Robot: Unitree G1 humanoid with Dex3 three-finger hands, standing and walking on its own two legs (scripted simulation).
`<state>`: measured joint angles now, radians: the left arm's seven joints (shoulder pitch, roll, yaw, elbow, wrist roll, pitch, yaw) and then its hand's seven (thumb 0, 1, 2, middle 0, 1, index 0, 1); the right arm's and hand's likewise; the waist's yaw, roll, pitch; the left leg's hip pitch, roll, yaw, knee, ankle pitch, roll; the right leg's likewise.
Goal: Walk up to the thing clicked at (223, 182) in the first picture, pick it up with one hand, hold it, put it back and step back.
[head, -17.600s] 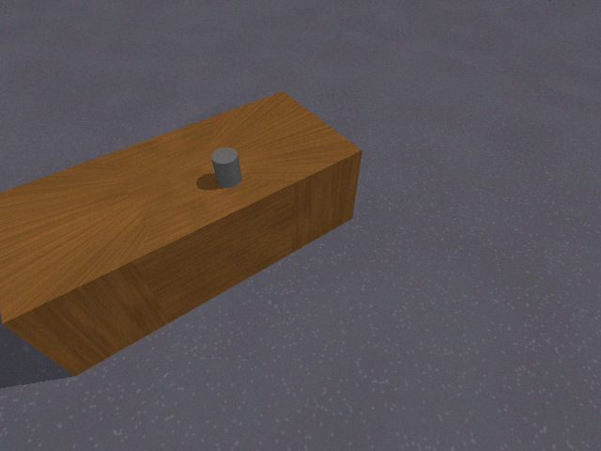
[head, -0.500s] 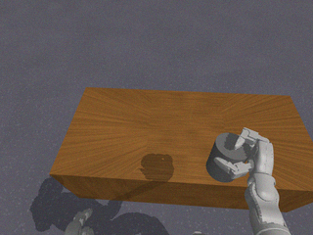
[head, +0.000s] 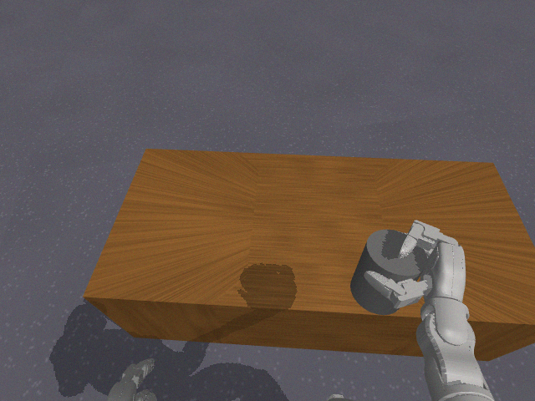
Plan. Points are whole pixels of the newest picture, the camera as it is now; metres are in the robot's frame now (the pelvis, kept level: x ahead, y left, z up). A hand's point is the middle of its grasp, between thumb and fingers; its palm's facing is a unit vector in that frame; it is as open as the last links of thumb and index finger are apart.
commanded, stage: hold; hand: right
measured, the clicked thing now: (385, 272) +0.32 -0.16 -0.01
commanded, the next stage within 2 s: crouch in 0.66 s
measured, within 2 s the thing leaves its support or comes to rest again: neither
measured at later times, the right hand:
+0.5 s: hand (396, 257) +0.32 -0.17 +0.03, palm faces +0.24 +0.97 -0.03, open 7.5 cm
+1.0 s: hand (398, 254) +0.34 -0.18 +0.01, palm faces +0.26 +0.97 -0.02, open 7.3 cm
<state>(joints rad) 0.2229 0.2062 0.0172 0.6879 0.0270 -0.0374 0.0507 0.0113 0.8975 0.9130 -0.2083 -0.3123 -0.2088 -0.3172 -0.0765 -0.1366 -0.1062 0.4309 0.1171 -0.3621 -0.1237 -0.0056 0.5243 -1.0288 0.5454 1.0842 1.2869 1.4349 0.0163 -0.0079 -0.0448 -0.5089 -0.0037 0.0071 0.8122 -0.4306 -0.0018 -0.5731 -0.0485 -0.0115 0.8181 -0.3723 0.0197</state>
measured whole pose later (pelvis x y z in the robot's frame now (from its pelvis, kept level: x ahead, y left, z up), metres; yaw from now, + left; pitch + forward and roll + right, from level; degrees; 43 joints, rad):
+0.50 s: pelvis +0.00 +0.00 +0.00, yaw +0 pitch +8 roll +0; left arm 0.22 0.21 0.01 0.69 0.03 -0.03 0.05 0.01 0.90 0.91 -0.21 -0.31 -0.21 -0.32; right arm -0.10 -0.14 -0.11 0.45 0.12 -0.37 -0.12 -0.01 0.54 -1.03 0.56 1.10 1.29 1.44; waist 0.02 0.00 -0.04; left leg -0.53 -0.01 0.01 0.82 -0.43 0.00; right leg -0.59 -0.05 -0.01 0.82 -0.37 0.02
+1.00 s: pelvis -0.01 +0.00 -0.01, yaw +0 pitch +10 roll +1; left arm 0.20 0.21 0.02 0.71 0.04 -0.05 0.06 0.01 0.89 0.92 -0.20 -0.30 -0.19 -0.31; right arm -0.21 -0.15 -0.16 0.59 0.11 -0.42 -0.11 -0.01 0.54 -1.01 0.56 1.09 1.34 1.46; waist 0.03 0.00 -0.06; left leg -0.62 0.00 0.01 0.88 -0.44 0.00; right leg -0.68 -0.05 0.00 0.88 -0.38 0.02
